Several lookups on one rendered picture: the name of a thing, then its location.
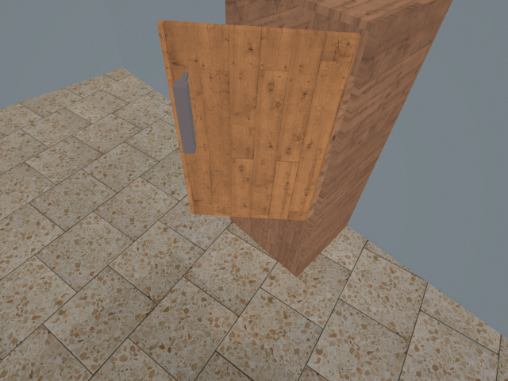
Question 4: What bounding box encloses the handle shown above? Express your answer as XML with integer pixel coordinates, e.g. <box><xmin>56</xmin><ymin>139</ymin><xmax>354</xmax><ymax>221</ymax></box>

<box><xmin>172</xmin><ymin>72</ymin><xmax>196</xmax><ymax>154</ymax></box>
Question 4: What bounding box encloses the cupboard door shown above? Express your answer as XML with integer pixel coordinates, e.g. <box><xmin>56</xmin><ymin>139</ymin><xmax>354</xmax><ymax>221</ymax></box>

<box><xmin>157</xmin><ymin>20</ymin><xmax>361</xmax><ymax>221</ymax></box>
